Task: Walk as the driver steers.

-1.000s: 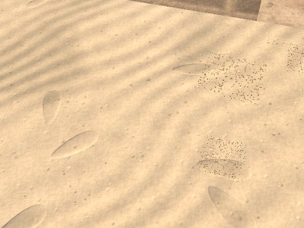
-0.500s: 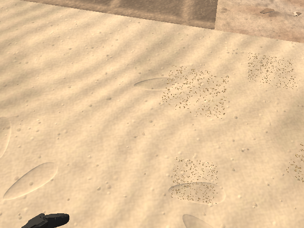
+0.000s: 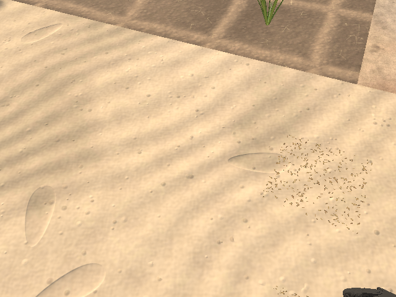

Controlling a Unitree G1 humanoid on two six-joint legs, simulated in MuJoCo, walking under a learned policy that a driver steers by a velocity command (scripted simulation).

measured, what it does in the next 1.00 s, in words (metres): walks ahead: left foot, then right foot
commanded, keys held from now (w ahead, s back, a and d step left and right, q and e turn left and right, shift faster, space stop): w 0.54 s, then w+q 0.46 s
